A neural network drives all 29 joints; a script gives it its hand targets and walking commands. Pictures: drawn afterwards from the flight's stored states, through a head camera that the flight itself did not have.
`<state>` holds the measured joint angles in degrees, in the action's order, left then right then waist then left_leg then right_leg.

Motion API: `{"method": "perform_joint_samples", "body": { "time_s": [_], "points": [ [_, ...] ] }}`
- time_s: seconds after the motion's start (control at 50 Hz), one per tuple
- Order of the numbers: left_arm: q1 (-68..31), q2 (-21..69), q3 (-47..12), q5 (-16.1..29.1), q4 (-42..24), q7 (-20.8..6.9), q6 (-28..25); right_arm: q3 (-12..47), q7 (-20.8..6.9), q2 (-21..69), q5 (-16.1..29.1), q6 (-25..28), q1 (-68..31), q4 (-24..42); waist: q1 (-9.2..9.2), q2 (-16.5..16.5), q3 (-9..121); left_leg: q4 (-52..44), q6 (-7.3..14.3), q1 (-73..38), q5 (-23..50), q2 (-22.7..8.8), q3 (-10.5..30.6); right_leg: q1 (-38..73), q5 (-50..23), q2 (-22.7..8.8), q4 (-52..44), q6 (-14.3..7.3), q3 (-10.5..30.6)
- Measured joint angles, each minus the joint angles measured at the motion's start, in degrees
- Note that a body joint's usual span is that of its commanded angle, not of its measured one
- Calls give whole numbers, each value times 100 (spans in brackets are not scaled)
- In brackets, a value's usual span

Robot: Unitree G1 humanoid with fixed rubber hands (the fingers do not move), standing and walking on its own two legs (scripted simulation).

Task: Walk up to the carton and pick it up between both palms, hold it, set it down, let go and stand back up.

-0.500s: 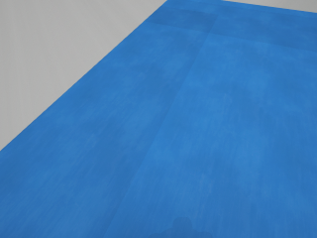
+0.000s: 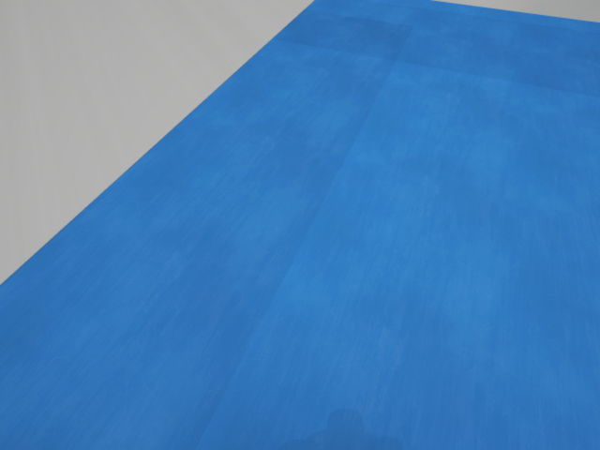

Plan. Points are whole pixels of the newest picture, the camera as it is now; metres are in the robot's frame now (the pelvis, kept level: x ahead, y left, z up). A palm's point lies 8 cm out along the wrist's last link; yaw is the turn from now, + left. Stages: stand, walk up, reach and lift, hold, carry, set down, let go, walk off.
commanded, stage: walk up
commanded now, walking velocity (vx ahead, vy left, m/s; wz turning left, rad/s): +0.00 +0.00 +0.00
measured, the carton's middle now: out of the picture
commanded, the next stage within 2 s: none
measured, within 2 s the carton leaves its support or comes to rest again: neither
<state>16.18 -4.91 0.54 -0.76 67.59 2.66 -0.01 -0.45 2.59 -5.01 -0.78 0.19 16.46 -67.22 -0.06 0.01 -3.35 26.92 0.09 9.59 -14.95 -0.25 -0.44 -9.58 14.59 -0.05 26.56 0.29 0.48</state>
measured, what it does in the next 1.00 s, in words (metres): steps to the right, turning right: right foot, then left foot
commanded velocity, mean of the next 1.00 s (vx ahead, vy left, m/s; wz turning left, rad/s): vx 0.00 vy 0.00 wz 0.00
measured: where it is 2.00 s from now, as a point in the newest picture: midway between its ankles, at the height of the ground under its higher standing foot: outside the picture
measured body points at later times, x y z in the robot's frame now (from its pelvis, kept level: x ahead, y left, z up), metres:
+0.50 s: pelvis -0.02 -0.06 -0.02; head +0.03 -0.07 +0.42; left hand +0.19 +0.18 -0.15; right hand +0.03 -0.33 -0.15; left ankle +0.00 +0.12 -0.74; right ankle +0.00 -0.20 -0.71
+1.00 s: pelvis +0.01 -0.18 -0.04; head +0.07 -0.18 +0.41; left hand +0.29 -0.13 -0.17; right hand -0.03 -0.43 -0.13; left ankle +0.14 -0.15 -0.74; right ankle +0.00 -0.23 -0.73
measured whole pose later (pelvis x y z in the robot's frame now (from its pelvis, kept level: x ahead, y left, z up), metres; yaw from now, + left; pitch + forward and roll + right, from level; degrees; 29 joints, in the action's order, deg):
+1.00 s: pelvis +0.01 -0.18 -0.04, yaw -46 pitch +1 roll +1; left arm 6.2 -15.2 3.3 -1.9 38.8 -3.7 5.9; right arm 1.8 2.7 -5.0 -0.9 3.8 10.1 -38.2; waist 0.7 -7.9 -4.8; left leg 43.0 1.2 27.9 -14.2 -3.3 -7.5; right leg -28.0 24.6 13.0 50.9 -3.7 6.6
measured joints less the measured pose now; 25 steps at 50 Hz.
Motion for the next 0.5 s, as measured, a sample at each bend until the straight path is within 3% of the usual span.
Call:
{"method": "perform_joint_samples", "body": {
  "time_s": [0.22, 0.26, 0.3, 0.34, 0.38, 0.44, 0.5],
  "points": [
    [12, 0, -7, 4, -2, -3, -11, 6, -4, 0, 4, 13, 8, 1, 0, 0, 8, -14, 3, -9, -10, 3, -1, 8, 9, -4, -14, 5, 5],
    [59, -74, 126, 135, -336, -131, 113, -151, 60, -4, 40, -63, -36, 310, 118, -130, -43, 69, 3, 63, -56, -4, -234, -418, 164, -7, 617, -42, 148],
    [15, -238, 269, 94, -644, -222, 266, -259, 164, -66, 20, -35, -213, 704, 180, -262, -139, 237, -16, 150, -164, -119, -590, -1135, 998, -41, 1917, 49, -20],
    [-135, -493, 395, -48, -882, -309, 439, -319, 263, -107, -26, 30, -437, 1025, 93, -371, -196, 369, -72, 216, -248, -281, -852, -1726, 1389, -113, 2917, 140, -223],
    [-384, -800, 491, -148, -1125, -404, 512, -357, 326, -127, -108, 115, -606, 1277, 42, -507, -234, 417, -172, 237, -266, -401, -1078, -2140, 1312, -289, 3438, 207, -281],
    [-794, -1160, 545, -157, -1528, -540, 527, -375, 315, -218, -179, 190, -791, 1554, 89, -609, -283, 553, -322, 210, -360, -582, -1394, -2427, 971, -631, 3520, 269, -205],
    [-1106, -1310, 505, -99, -1893, -658, 510, -377, 238, -371, -205, 213, -935, 1800, 134, -517, -265, 819, -524, 150, -570, -872, -1674, -2326, 765, -937, 2909, 234, -166]
  ]
}}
